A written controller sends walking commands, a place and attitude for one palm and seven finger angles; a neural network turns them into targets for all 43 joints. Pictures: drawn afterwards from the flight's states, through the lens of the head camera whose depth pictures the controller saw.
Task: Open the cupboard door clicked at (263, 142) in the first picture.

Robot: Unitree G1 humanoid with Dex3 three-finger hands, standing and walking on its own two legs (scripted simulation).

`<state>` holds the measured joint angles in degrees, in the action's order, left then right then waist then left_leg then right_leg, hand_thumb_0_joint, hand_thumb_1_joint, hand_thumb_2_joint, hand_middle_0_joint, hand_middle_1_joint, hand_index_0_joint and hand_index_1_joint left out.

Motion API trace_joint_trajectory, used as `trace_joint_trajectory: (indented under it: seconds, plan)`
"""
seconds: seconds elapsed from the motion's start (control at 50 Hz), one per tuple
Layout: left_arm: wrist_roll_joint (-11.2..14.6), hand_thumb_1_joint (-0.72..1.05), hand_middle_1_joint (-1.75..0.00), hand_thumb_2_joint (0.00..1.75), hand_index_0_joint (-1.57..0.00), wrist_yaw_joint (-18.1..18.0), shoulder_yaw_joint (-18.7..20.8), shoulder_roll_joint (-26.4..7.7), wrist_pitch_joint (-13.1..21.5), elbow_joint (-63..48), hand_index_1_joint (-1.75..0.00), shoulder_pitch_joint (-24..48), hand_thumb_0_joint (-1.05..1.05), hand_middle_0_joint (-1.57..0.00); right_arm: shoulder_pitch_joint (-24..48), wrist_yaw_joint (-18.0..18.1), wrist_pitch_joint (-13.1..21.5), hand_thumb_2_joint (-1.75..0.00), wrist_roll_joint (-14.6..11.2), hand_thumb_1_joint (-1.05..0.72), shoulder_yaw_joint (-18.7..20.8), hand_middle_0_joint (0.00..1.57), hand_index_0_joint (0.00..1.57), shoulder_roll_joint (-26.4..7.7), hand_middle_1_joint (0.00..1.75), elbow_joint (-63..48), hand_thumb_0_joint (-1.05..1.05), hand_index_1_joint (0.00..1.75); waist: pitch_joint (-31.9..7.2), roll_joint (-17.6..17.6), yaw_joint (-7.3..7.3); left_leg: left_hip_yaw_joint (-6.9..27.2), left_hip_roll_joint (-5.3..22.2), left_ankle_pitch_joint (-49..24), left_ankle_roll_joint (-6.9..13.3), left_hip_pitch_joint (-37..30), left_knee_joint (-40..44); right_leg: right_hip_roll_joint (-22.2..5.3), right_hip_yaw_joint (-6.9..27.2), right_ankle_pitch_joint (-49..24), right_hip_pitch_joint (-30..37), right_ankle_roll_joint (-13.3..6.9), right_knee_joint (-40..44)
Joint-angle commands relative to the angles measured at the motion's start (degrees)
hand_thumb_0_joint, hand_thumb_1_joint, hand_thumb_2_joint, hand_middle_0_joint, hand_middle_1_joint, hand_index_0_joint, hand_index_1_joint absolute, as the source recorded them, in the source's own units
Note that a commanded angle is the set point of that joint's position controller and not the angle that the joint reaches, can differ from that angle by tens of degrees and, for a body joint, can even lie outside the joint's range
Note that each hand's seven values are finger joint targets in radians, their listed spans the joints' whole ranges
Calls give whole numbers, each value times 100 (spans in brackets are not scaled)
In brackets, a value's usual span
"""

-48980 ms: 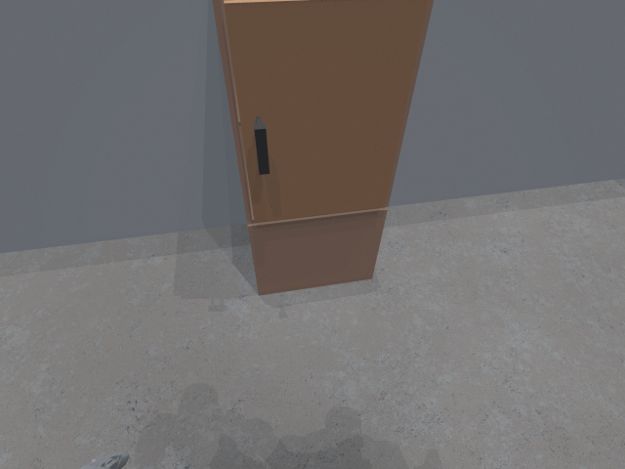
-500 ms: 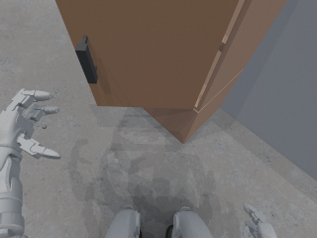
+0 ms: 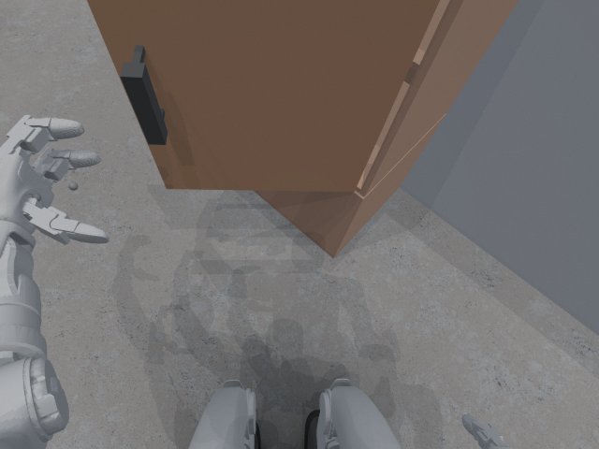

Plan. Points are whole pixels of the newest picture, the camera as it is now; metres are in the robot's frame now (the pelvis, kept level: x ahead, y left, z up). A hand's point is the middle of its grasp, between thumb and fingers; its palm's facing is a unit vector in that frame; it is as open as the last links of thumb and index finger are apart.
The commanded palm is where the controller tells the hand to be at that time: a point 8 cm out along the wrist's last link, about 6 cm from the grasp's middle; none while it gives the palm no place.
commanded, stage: move the hooked fingers beside the handle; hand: left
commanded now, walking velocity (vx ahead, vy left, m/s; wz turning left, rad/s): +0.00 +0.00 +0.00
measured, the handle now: (149, 96) +0.58 +0.22 +0.04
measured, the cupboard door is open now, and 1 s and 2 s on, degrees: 44 44 44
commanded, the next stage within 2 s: slide the fingers in behind the handle in 1.46 s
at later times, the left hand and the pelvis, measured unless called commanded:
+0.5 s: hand (108, 130) +0.51 +0.26 +0.04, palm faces +0.04 -1.00 -0.02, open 13.9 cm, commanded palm +0.50 +0.30 +0.04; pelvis +0.00 +0.01 -0.01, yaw -1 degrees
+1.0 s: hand (106, 121) +0.53 +0.27 +0.04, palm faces +0.05 -1.00 -0.03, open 13.9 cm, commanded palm +0.52 +0.29 +0.04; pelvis +0.00 +0.00 -0.01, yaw -2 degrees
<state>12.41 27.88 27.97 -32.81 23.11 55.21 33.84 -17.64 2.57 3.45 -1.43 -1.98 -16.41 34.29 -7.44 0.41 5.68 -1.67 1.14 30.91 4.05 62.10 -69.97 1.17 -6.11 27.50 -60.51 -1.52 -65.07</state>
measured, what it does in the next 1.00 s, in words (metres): stands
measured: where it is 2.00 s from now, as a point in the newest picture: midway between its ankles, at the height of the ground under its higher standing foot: outside the picture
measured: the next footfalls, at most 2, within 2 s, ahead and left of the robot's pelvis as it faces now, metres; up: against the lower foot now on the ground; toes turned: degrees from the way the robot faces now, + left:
none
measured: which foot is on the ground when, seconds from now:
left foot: down 0.00-1.00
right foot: down 0.00-1.00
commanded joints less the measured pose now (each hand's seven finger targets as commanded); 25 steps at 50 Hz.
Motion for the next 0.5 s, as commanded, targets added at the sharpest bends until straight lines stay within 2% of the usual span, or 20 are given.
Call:
trace_joint_trajectory:
  seconds: [0.0,0.02,0.04,0.06,0.1,0.14,0.16,0.18,0.2,0.22,0.24,0.26,0.3,0.32,0.34,0.36,0.4,0.42,0.46,0.48]
  plan:
    - [93,-50,-120,30,-30,-51,225,-1593,552,-1078,-120,2146,0,-30,-778,29,7,-90,27,-90,415,20,20,-1122,30,-348,0,30,-2637,924,40,758,114,-2695,-341,-2367,867,106,323,-1260,580,-48,559]
    - [56,-50,-120,30,-30,-61,245,-1656,583,-972,-120,2326,0,-30,-814,26,-32,-90,37,-90,413,20,20,-1146,30,-288,0,30,-2690,895,64,777,130,-2581,-345,-2402,855,109,336,-1174,494,-27,576]
    - [51,-50,-120,30,-30,-59,45,-1460,592,-810,-120,2622,0,-30,-795,26,-48,-90,33,-90,400,20,20,-1133,30,-245,0,30,-2530,794,204,820,128,-2317,-332,-2296,857,104,313,-1026,366,-11,582]
    - [33,-50,-120,30,-30,-89,209,-1659,611,-721,-120,2703,0,-30,-820,38,-74,-90,41,-90,399,20,20,-1168,30,-211,0,30,-2503,857,141,850,126,-2257,-347,-2240,877,93,303,-966,364,-30,559]
    - [-24,-50,-120,30,-30,-122,82,-1607,595,-595,-120,2945,0,-30,-868,42,-118,-90,46,-90,380,20,20,-1183,30,-212,0,30,-2509,1023,200,924,125,-2269,-375,-2346,889,97,267,-880,150,-54,517]
    - [-159,-50,-120,30,-30,-203,204,-1847,532,-339,-120,3030,0,-30,-939,40,-191,-90,72,-90,368,20,20,-1228,30,-165,0,30,-2511,1053,192,985,139,-2181,-406,-2370,914,90,253,-805,23,-49,507]
    - [-211,-50,-120,30,-30,-243,28,-1724,522,-353,-120,3263,0,-30,-946,39,-221,-90,84,-90,352,20,20,-1214,30,-150,0,30,-2515,1120,284,1039,149,-2245,-426,-2438,907,79,234,-812,-81,-41,483]
    - [-236,-50,-120,30,-30,-287,60,-1731,502,-332,-120,3261,0,-30,-992,30,-242,-90,99,-90,354,20,20,-1202,30,-149,0,30,-2634,1132,254,1034,144,-2359,-419,-2466,875,77,236,-872,-47,-37,476]
    - [-245,-50,-120,30,-30,-320,104,-1798,510,-293,-120,3345,0,-30,-1036,23,-263,-90,109,-90,350,20,20,-1210,30,-163,0,30,-2671,1052,286,1050,150,-2456,-418,-2449,838,94,230,-907,-53,-40,456]
    - [-306,-50,-120,30,-30,-362,243,-2034,504,-218,-120,3370,0,-30,-1082,20,-309,-90,115,-90,336,20,20,-1249,30,-158,0,30,-2787,1085,258,1060,162,-2487,-442,-2474,831,103,229,-905,-36,-36,438]
    - [-308,-50,-120,30,-30,-408,241,-2063,516,-270,-120,3529,0,-30,-1078,22,-334,-90,124,-90,334,20,20,-1242,30,-147,0,30,-2824,1115,317,1065,165,-2527,-436,-2497,801,98,234,-951,-62,-24,444]
    - [-335,-50,-120,30,-30,-441,224,-2076,539,-338,-120,3658,0,-30,-1095,10,-354,-90,137,-90,321,20,20,-1228,30,-144,0,30,-2898,1313,293,1092,164,-2652,-474,-2567,799,93,225,-970,-83,-32,411]
    - [-352,-50,-120,30,-30,-484,159,-1988,578,-355,-120,3753,0,-30,-1158,-16,-403,-90,158,-90,321,20,20,-1217,30,-149,0,30,-3019,1384,341,1150,196,-2905,-506,-2758,758,111,202,-1008,-208,-36,383]
    - [-382,-50,-120,30,-30,-506,235,-2105,584,-358,-120,3842,0,-30,-1208,-23,-434,-90,178,-90,323,20,20,-1238,30,-105,0,30,-3157,1404,361,1170,221,-3051,-521,-2865,724,116,208,-1069,-212,-18,395]
    - [-413,-50,-120,30,-30,-528,330,-2204,535,-101,-120,3677,0,-30,-1243,-33,-473,-90,178,-90,319,20,20,-1247,30,-110,0,30,-3037,1265,340,1166,222,-3008,-514,-2728,728,124,200,-1067,-171,-17,409]
    - [-436,-50,-120,30,-30,-540,240,-2158,492,5,-120,3786,0,-30,-1230,-36,-507,-90,168,-90,293,20,20,-1246,30,-112,0,30,-2847,1187,434,1108,209,-2769,-464,-2523,720,125,221,-1026,-159,0,448]
    - [-479,-50,-120,30,-30,-555,231,-2184,406,233,-120,3924,0,-30,-1280,-31,-541,-90,176,-90,257,20,20,-1235,30,-130,0,30,-2731,1071,505,1028,177,-2545,-365,-2190,665,132,242,-1041,-74,2,433]
    - [-545,-50,-120,30,-30,-557,240,-2328,344,369,-120,4003,0,-30,-1312,-20,-577,-90,172,-90,230,20,20,-1275,30,-130,0,30,-2676,1051,555,1002,182,-2423,-344,-2067,664,138,257,-1018,-59,11,449]
    - [-602,-50,-120,30,-30,-574,362,-2604,290,407,-120,4125,0,-30,-1355,-13,-610,-90,187,-90,205,20,20,-1285,30,-163,0,30,-2706,1083,542,941,151,-2385,-291,-1855,609,137,298,-1087,103,10,448]
    - [-626,-50,-120,30,-30,-577,325,-2610,301,331,-120,4207,0,-30,-1380,-19,-625,-90,193,-90,193,20,20,-1274,30,-177,0,30,-2817,1205,553,933,150,-2539,-297,-1925,588,133,294,-1179,125,9,432]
